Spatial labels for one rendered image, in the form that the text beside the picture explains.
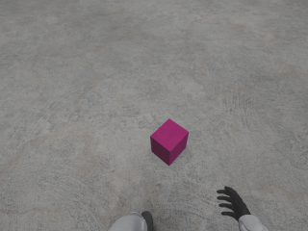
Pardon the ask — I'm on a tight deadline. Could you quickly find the robot right hand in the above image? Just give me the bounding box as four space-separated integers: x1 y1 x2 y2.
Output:
217 186 251 221

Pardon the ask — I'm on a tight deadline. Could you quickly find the right robot forearm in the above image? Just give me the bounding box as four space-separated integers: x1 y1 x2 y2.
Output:
238 215 269 231

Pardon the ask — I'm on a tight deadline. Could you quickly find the carton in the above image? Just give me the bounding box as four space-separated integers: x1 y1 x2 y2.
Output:
150 118 189 166

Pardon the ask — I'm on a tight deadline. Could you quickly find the robot left foot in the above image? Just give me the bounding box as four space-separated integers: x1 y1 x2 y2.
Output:
141 211 153 231

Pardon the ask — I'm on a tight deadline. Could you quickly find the left robot shin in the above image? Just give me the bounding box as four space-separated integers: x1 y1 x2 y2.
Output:
129 212 148 231

